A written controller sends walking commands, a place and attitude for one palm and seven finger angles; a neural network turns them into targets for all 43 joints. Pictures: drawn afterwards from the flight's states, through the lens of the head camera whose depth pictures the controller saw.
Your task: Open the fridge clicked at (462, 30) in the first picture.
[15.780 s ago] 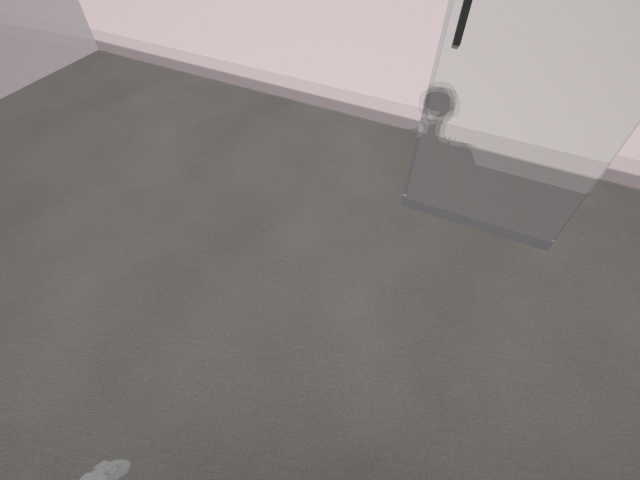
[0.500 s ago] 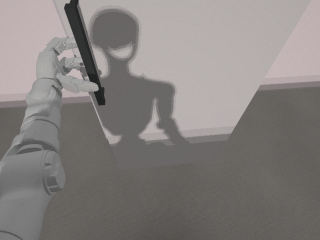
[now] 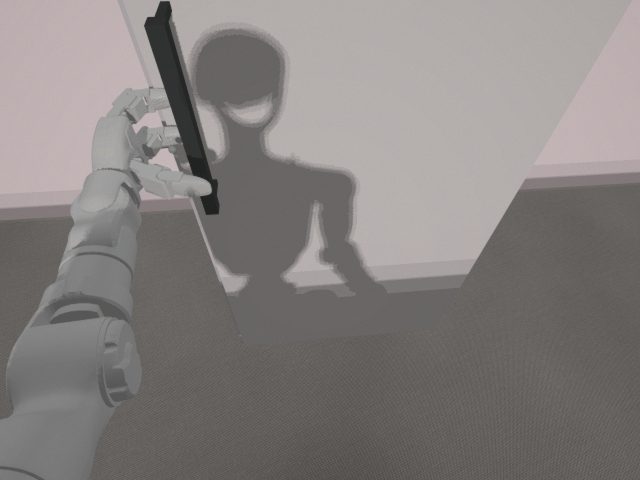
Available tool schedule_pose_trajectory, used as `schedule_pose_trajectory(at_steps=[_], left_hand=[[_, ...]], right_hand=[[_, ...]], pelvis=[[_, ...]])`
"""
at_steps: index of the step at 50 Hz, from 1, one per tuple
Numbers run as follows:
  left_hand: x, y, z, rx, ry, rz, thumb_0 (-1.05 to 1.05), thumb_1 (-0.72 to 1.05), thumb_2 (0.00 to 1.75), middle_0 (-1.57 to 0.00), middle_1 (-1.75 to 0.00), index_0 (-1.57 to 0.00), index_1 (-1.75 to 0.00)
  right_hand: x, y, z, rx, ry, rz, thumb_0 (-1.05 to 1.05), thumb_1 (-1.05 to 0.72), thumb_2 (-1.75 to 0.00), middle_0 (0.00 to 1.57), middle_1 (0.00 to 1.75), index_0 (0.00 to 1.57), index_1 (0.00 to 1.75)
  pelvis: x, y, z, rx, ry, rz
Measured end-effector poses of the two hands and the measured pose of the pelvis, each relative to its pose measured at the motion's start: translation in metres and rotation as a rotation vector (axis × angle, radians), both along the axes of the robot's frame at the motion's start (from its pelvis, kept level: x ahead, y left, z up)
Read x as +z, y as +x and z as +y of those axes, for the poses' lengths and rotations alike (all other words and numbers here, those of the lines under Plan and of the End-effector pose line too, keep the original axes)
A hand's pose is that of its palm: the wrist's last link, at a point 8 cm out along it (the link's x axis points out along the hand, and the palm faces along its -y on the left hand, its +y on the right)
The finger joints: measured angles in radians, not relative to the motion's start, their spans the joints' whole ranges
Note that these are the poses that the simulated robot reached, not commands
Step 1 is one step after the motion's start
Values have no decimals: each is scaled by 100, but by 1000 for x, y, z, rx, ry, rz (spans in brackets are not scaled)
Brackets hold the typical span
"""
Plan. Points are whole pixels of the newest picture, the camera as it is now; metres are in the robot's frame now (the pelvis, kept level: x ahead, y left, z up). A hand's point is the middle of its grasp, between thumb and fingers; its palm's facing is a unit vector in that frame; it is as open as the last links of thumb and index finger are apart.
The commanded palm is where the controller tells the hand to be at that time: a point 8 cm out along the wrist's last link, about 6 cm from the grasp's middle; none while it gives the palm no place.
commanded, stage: slide the fingers in behind the handle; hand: left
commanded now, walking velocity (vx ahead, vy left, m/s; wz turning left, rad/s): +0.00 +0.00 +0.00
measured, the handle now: (192, 126) +0.53 +0.17 +0.15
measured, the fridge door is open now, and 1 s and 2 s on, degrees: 0 0 0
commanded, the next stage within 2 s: grip the handle and tug to test in 1.30 s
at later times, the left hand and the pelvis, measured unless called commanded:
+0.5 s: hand (197, 145) +0.48 +0.15 +0.16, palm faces +0.07 -1.00 +0.02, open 14.0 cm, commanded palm +0.45 +0.20 +0.16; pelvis +0.01 -0.01 +0.00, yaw +0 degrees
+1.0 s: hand (210, 146) +0.48 +0.14 +0.16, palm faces +0.09 -1.00 +0.00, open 14.0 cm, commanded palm +0.45 +0.18 +0.16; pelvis +0.00 -0.01 +0.00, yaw +0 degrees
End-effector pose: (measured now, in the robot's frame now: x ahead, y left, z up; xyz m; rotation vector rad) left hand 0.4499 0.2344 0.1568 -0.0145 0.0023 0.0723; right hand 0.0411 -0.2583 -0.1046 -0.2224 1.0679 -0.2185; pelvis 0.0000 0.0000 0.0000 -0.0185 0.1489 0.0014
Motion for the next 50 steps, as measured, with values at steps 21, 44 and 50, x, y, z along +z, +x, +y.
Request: schedule_pose_trajectory(at_steps=[21,44,50], left_hand=[[-1,9,-22,3,10,1,-1,-50,30,-30,-120,-31,-121],[2,2,-45,10,5,11,-1,-51,30,-29,-120,-30,-120],[2,4,-46,16,18,11,-1,-51,30,-29,-120,-30,-120]], right_hand=[[-3,4,1,-4,24,12,1,-90,-89,20,30,20,30],[-3,11,-3,4,28,-23,1,-91,-89,20,30,20,30],[-4,9,-2,11,29,-21,1,-91,-89,20,30,20,30]], pelvis=[[1,6,-4,-2,4,4],[2,1,-8,0,8,-19],[2,-2,-8,4,9,-14]])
